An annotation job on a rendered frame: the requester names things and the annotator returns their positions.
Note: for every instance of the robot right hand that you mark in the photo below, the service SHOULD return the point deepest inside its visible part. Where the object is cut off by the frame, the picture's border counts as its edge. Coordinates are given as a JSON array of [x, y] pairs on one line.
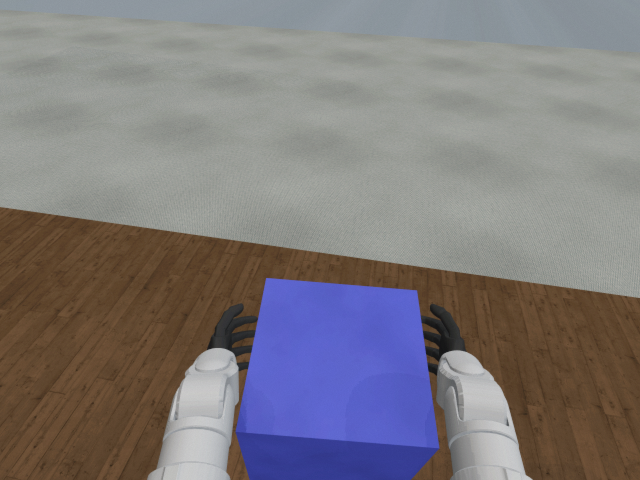
[[449, 338]]

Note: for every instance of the robot right forearm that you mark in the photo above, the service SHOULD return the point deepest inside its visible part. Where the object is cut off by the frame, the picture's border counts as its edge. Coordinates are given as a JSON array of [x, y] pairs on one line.
[[480, 431]]

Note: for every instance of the robot left forearm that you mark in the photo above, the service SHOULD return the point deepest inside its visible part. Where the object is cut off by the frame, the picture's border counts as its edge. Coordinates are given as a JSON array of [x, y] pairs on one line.
[[199, 428]]

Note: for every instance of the robot left hand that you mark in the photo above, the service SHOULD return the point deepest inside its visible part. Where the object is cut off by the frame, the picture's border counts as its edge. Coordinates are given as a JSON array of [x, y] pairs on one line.
[[224, 338]]

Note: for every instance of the carton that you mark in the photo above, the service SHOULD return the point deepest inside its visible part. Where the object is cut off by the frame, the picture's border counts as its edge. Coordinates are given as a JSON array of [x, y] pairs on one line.
[[337, 386]]

